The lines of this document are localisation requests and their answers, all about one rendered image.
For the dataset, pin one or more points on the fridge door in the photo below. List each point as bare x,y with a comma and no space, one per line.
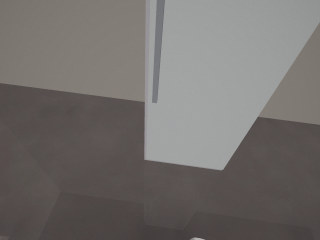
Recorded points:
220,63

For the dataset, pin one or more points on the handle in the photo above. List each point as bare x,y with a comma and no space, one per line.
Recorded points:
160,5

